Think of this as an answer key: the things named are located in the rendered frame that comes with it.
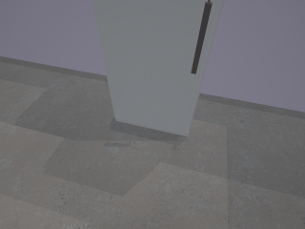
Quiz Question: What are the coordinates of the fridge door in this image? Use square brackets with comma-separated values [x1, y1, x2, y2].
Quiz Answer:
[92, 0, 220, 134]

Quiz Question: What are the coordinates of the handle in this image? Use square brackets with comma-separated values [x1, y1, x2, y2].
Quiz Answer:
[191, 0, 213, 74]

